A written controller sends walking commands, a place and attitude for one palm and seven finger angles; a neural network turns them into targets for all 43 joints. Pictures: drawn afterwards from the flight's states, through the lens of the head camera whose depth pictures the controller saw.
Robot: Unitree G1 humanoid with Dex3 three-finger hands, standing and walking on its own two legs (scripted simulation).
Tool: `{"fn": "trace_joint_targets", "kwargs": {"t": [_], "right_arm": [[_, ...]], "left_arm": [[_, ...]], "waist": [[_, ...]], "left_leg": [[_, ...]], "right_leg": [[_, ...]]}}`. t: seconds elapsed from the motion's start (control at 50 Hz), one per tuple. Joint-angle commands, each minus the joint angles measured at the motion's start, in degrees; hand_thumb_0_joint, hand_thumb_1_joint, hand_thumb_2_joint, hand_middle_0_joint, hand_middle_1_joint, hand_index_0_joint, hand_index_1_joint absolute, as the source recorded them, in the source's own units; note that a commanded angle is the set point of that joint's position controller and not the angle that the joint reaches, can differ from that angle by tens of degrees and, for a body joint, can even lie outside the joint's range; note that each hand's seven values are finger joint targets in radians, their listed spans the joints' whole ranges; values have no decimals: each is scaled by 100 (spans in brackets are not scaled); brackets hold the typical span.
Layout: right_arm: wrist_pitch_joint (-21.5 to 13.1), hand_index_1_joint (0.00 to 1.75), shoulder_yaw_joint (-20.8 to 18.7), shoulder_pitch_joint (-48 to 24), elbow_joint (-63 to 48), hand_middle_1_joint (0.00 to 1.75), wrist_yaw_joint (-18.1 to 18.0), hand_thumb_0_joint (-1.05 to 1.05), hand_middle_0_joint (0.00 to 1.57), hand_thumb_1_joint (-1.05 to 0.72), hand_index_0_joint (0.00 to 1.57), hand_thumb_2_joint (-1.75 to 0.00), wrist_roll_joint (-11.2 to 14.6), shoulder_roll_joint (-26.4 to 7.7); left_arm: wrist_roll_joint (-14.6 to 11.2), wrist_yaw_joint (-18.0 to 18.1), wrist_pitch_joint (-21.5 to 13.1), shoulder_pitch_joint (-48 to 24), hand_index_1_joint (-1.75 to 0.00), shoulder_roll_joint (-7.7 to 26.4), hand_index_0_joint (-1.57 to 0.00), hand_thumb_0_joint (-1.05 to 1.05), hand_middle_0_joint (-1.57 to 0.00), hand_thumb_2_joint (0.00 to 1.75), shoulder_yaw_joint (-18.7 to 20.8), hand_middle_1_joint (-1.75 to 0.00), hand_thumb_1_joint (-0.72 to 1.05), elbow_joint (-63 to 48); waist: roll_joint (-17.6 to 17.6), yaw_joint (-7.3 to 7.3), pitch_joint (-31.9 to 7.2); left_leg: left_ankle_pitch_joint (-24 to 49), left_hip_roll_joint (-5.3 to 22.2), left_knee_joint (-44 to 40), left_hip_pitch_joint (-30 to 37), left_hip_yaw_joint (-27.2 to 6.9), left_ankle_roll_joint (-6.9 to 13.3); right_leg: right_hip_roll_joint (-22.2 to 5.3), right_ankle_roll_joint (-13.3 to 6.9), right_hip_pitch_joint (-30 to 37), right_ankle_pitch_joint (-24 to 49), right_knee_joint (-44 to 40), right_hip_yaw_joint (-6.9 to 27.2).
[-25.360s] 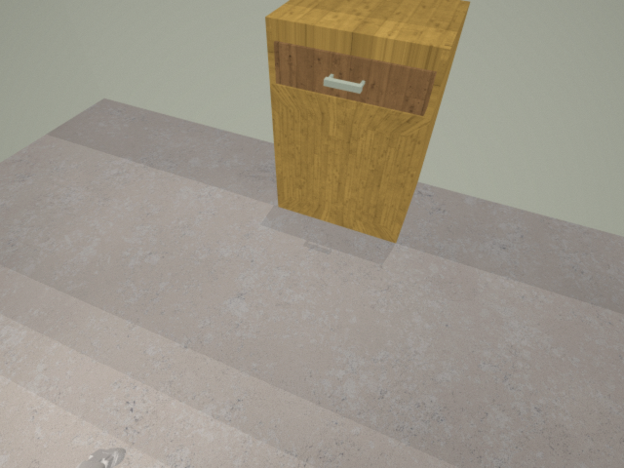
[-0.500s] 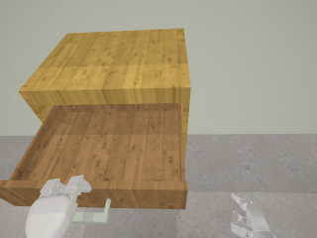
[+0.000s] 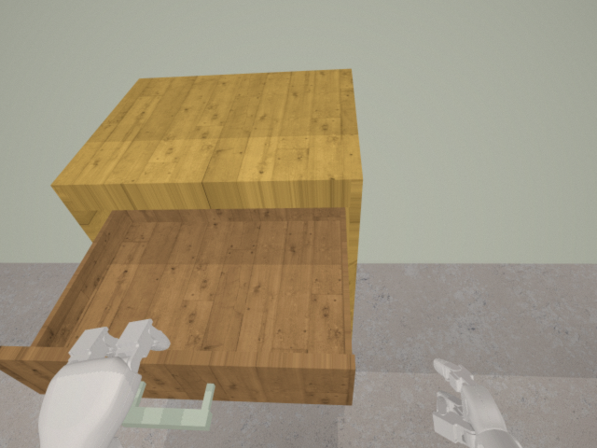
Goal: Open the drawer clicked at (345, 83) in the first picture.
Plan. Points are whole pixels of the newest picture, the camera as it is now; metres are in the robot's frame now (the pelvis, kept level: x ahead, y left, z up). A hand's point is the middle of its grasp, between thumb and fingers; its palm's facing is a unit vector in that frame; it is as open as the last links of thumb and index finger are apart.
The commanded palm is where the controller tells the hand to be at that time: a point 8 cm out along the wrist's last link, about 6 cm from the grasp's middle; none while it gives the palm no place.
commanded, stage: lift the hand off the handle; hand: left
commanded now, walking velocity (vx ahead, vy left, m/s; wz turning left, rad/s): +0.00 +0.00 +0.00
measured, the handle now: (170, 403) +0.19 +0.23 -0.06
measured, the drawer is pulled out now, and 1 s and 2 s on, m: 0.30 0.30 0.30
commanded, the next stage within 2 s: draw the hand back to the body in 0.34 s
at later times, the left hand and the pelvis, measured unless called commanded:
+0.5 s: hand (118, 399) +0.15 +0.22 +0.08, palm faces +0.05 -0.19 -0.98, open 13.9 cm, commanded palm +0.12 +0.22 +0.14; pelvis +0.00 +0.01 +0.01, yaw +0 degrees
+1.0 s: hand (74, 382) +0.15 +0.26 +0.11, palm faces +0.07 -0.12 -0.99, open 13.9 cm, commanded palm +0.12 +0.25 +0.17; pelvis +0.00 +0.02 +0.02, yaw +0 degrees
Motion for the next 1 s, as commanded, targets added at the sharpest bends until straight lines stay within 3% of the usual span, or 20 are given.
{"fn": "trace_joint_targets", "kwargs": {"t": [0.0,0.14,0.16,0.24,0.26,0.3,0.34,0.36,0.4,0.44,0.54,0.56,0.64,0.66,0.72,0.76,0.84,0.86,0.94,0.98], "right_arm": [[-309,30,-198,-863,-1041,30,-59,0,20,-90,20,-90,-2,-479],[-272,30,-151,-907,-1074,30,13,0,20,-90,20,-90,19,-487],[-269,30,-172,-959,-1055,30,-10,0,20,-90,20,-90,75,-475],[-246,30,-131,-946,-1044,30,-31,0,20,-90,20,-90,30,-509],[-263,30,-157,-971,-1036,30,-46,0,20,-90,20,-90,75,-480],[-247,30,-175,-965,-1036,30,-37,0,20,-90,20,-90,74,-511],[-264,30,-147,-910,-1069,30,-24,0,20,-90,20,-90,55,-515],[-256,30,-174,-951,-1049,30,-39,0,20,-90,20,-90,81,-495],[-266,30,-179,-900,-1095,30,-40,0,20,-90,20,-90,44,-497],[-279,30,-138,-831,-1085,30,-20,0,20,-90,20,-90,12,-497],[-231,30,-103,-973,-1058,30,-19,0,20,-90,20,-90,55,-481],[-233,30,-139,-1029,-1050,30,-28,0,20,-90,20,-90,109,-460],[-207,30,-103,-1055,-1026,30,-52,0,20,-90,20,-90,139,-499],[-210,30,-130,-1080,-1007,30,-87,0,20,-90,20,-90,178,-497],[-254,30,-100,-1152,-1082,30,-131,0,20,-90,20,-90,189,-537],[-242,30,-86,-1001,-1049,30,-142,0,20,-90,20,-90,167,-524],[-220,30,-49,-990,-1002,30,-176,0,20,-90,20,-90,128,-544],[-212,30,-81,-1031,-996,30,-194,0,20,-90,20,-90,165,-534],[-207,30,-78,-1027,-970,30,-213,0,20,-90,20,-90,150,-566],[-199,30,-124,-1045,-948,30,-229,0,20,-90,20,-90,159,-575]], "left_arm": [[-21,182,-81,-83,-120,801,-30,0,-30,30,567,-120,-50,-1341],[-69,59,2,281,-120,926,-30,0,-30,30,716,-120,-50,-1540],[-148,40,16,227,-120,801,-30,0,-30,30,628,-120,-50,-1547],[-93,-17,61,17,-120,1097,-30,0,-30,30,915,-120,-50,-1595],[-165,-48,57,86,-120,818,-30,0,-30,30,687,-120,-50,-1501],[-198,-127,15,-10,-120,773,-30,0,-30,30,604,-120,-50,-1478],[-143,-180,27,-19,-120,854,-30,0,-30,30,609,-120,-50,-1614],[-164,-194,19,-175,-120,667,-30,0,-30,30,395,-120,-50,-1638],[-87,-187,-22,-281,-120,731,-30,0,-30,30,373,-120,-50,-1733],[58,-134,-5,-211,-120,1015,-30,0,-30,30,674,-120,-50,-1739],[56,-15,90,-197,-120,1092,-30,0,-30,30,895,-120,-50,-1769],[-50,-37,113,-295,-120,892,-30,0,-30,30,717,-120,-50,-1804],[-222,-251,263,-233,-120,972,-30,0,-30,30,774,-120,-50,-1632],[-278,-307,262,-317,-120,921,-30,0,-30,30,698,-120,-50,-1659],[-300,-436,256,-432,-120,1031,-30,0,-30,30,735,-120,-50,-1903],[-264,-483,219,-394,-120,1041,-30,0,-30,30,696,-120,-50,-1899],[-190,-451,147,-464,-120,1426,-30,0,-30,30,1166,-120,-50,-1867],[-264,-446,138,-444,-120,1324,-30,0,-30,30,1111,-120,-50,-1837],[-353,-487,121,-441,-120,1477,-30,0,-30,30,1337,-120,-50,-1852],[-459,-577,105,-512,-120,1333,-30,0,-30,30,1180,-120,-50,-1790]], "waist": [[-440,-31,-477],[-392,89,-521],[-474,-1,-311],[-381,78,-332],[-508,-8,-188],[-512,-30,-75],[-357,68,-371],[-382,-43,-139],[-355,-2,-202],[-324,122,-430],[-41,175,-485],[-98,59,-282],[-344,102,-268],[-467,15,-90],[-208,69,-133],[-362,57,-171],[-179,164,-222],[-158,89,-11],[-61,155,-292],[-233,87,-70]], "left_leg": [[1281,33,-490,1306,-316,112],[1688,52,-569,1418,-303,75],[1630,83,-615,1340,-294,82],[1461,49,-695,1445,-303,73],[1420,72,-705,1401,-292,88],[1343,96,-775,1414,-321,84],[1428,82,-783,1538,-327,94],[1319,108,-799,1482,-335,88],[1307,125,-789,1547,-351,95],[1368,117,-756,1611,-352,65],[1602,136,-843,1596,-386,17],[1577,166,-869,1558,-382,22],[1417,149,-1032,1541,-386,54],[1340,176,-1064,1516,-389,50],[1301,179,-1156,1617,-446,51],[1394,194,-1168,1672,-416,53],[1389,164,-1224,1711,-398,36],[1322,179,-1242,1686,-408,16],[1466,166,-1282,1837,-406,22],[1410,164,-1319,1808,-392,32]], "right_leg": [[-154,-97,-523,1464,-1043,308],[-132,-95,-336,1791,-1065,288],[-164,-71,-275,1852,-1097,261],[-145,-77,-329,1553,-1240,292],[-174,-52,-283,1598,-1238,246],[-164,-38,-373,1393,-1292,207],[-143,-61,-343,1311,-1273,186],[-158,-59,-418,1205,-1300,210],[-154,-79,-470,1066,-1308,195],[-100,-136,-491,1007,-1272,270],[-95,-153,-277,1238,-1170,148],[-126,-131,-286,1278,-1188,132],[-121,-61,-134,1194,-1342,37],[-137,-44,-159,1151,-1404,103],[-132,-73,-75,1056,-1503,179],[-156,-41,-48,1083,-1502,75],[-140,-68,40,1071,-1557,60],[-144,-61,-16,1013,-1602,101],[-155,-45,141,1131,-1632,31],[-156,-4,66,1125,-1716,1]]}}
